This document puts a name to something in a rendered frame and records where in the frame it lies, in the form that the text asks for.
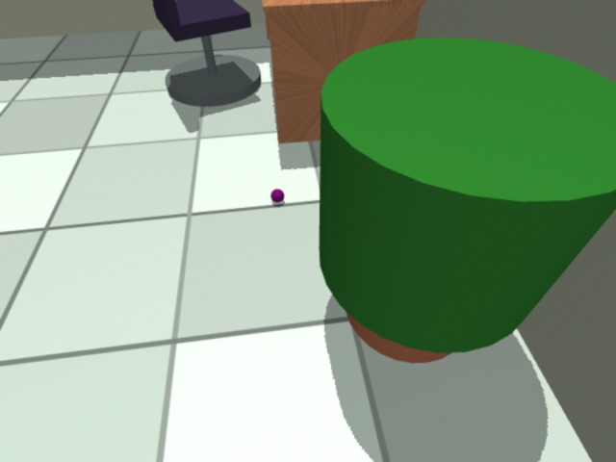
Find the ball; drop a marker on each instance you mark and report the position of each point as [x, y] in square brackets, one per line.
[277, 195]

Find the desk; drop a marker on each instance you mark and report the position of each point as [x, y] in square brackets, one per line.
[308, 38]

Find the potted plant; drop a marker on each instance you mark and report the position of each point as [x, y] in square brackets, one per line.
[459, 179]

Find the office chair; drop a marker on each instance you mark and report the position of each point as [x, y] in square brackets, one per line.
[212, 80]

